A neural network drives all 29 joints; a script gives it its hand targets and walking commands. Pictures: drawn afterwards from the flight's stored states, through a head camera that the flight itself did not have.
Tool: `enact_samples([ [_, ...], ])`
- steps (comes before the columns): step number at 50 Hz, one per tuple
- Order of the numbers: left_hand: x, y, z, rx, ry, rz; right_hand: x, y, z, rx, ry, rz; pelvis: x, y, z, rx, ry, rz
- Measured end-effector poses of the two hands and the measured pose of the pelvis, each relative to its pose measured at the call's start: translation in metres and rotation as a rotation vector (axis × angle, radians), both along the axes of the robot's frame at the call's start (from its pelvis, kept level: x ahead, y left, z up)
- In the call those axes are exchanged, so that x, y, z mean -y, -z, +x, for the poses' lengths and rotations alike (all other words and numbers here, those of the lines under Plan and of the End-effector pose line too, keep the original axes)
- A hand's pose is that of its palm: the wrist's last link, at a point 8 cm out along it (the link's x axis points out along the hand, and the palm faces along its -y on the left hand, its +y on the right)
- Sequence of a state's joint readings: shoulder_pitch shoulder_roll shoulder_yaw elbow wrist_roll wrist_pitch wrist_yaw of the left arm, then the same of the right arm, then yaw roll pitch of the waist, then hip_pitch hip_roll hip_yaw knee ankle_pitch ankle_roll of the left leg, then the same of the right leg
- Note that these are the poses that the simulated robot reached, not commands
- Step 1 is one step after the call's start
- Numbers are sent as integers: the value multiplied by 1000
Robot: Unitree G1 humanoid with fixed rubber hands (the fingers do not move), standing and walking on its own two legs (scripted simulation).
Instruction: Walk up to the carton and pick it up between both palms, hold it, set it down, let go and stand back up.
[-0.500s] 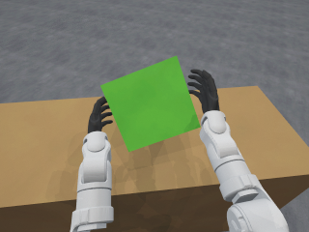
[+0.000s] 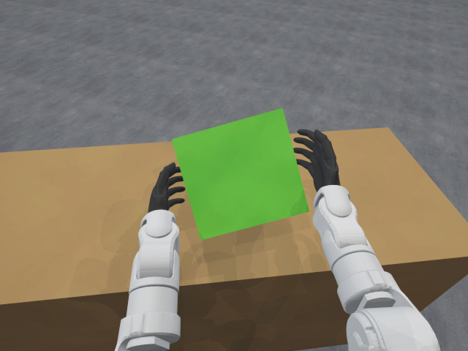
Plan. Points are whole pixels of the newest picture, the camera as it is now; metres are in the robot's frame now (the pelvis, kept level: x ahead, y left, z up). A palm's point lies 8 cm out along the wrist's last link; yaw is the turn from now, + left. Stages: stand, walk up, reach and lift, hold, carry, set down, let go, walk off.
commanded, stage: set down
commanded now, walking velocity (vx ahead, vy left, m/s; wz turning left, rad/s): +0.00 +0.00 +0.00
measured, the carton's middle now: (241, 171) +0.47 -0.01 +0.05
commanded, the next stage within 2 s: none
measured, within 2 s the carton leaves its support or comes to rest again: neither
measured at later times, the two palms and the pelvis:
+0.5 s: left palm (177, 189) +0.39 +0.11 +0.09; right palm (333, 178) +0.39 -0.18 +0.10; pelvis +0.02 -0.01 +0.00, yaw +0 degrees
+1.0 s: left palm (178, 189) +0.39 +0.11 +0.09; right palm (333, 176) +0.39 -0.18 +0.10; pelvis +0.02 -0.01 +0.00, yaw +0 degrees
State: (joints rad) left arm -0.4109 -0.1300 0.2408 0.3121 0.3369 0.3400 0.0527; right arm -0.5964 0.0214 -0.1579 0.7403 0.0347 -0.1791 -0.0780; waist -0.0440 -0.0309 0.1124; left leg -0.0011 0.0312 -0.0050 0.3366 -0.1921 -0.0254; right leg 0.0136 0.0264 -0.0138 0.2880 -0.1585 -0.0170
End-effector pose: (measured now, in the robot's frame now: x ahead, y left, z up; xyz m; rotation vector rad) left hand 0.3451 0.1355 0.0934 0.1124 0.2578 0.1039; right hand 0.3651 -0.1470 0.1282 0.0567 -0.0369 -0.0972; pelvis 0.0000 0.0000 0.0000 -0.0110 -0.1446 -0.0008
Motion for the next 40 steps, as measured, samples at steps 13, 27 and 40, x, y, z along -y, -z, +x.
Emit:
enact_samples([
  [13,22,-4,25,37,32,-20,27,22,4,-56,49,47,6,1,7,-10,0,8],
  [27,24,-1,44,49,27,-30,30,25,22,-38,54,46,7,1,23,-32,-1,9],
  [40,25,0,45,45,20,-31,30,25,25,-38,55,45,7,1,25,-36,-1,9],
])
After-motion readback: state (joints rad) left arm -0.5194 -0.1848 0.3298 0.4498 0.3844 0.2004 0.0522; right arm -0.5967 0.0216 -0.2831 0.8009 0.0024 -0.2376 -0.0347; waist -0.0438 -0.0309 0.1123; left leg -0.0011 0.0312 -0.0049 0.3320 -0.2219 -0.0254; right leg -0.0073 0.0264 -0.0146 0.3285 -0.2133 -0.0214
